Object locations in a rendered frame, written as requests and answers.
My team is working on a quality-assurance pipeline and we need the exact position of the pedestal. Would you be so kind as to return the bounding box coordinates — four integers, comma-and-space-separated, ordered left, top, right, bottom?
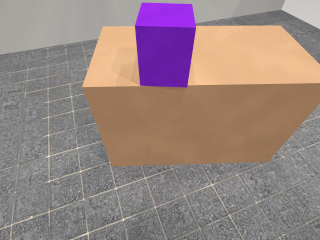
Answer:
82, 25, 320, 167

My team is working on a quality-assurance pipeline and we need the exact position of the carton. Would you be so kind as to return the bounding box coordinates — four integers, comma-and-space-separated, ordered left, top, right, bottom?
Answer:
135, 2, 196, 88

